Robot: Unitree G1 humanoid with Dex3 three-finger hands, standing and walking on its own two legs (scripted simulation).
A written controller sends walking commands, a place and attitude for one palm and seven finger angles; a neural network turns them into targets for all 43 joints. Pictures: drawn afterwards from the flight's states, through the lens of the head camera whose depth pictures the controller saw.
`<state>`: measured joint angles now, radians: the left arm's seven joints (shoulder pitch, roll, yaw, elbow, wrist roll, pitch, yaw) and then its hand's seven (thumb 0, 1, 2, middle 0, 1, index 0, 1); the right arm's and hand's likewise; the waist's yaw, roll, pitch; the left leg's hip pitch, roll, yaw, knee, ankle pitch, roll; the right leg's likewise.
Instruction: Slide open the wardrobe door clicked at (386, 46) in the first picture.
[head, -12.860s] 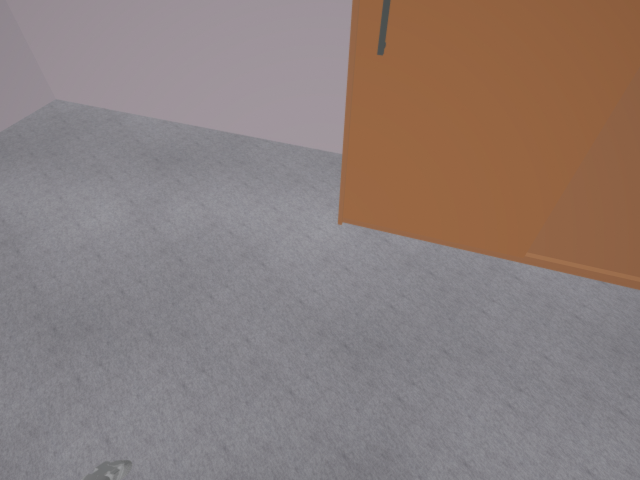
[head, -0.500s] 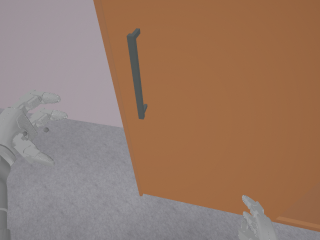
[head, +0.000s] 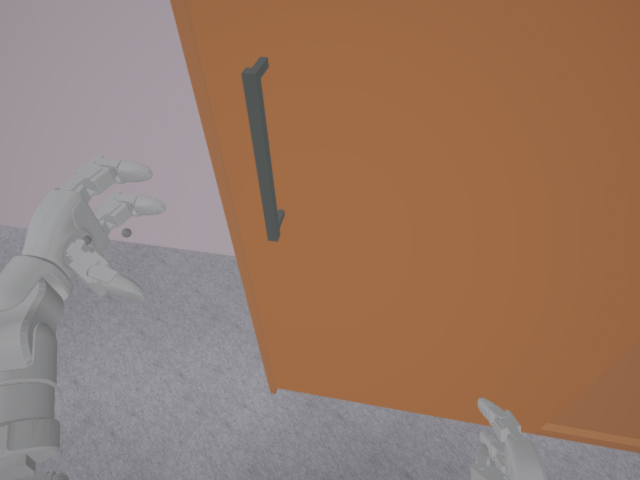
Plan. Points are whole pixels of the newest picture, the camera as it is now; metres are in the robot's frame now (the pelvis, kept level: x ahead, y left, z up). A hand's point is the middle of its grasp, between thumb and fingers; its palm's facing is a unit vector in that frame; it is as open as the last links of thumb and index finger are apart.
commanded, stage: move the hooked fingers beside the handle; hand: left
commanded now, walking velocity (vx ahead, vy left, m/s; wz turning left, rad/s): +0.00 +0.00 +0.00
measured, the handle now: (268, 160) +0.50 +0.12 +0.16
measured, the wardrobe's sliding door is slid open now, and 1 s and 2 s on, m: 0.00 0.00 0.00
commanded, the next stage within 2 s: feel for the door with the fingertips in 2.00 s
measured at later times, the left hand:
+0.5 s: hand (168, 207) +0.37 +0.22 +0.18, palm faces -0.07 -1.00 -0.04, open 14.0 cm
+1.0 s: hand (200, 182) +0.43 +0.19 +0.17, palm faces -0.08 -1.00 -0.02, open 14.0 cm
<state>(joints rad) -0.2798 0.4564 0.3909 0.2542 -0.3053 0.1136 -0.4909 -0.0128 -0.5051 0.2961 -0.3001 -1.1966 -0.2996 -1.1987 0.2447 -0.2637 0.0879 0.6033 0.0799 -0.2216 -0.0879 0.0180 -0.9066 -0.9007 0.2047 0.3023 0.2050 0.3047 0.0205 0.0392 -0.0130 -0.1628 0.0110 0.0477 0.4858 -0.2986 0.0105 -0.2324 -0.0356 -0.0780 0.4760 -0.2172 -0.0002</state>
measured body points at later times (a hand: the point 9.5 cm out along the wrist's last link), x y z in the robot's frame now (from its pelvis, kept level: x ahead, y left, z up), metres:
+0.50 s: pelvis +0.01 -0.01 +0.00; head +0.01 -0.03 +0.45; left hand +0.37 +0.27 +0.18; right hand +0.17 -0.26 -0.09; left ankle -0.02 +0.11 -0.74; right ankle +0.02 -0.12 -0.74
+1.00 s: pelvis +0.00 -0.01 +0.00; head +0.02 -0.02 +0.45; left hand +0.42 +0.25 +0.18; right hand +0.10 -0.27 -0.11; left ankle -0.02 +0.11 -0.74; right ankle +0.02 -0.12 -0.74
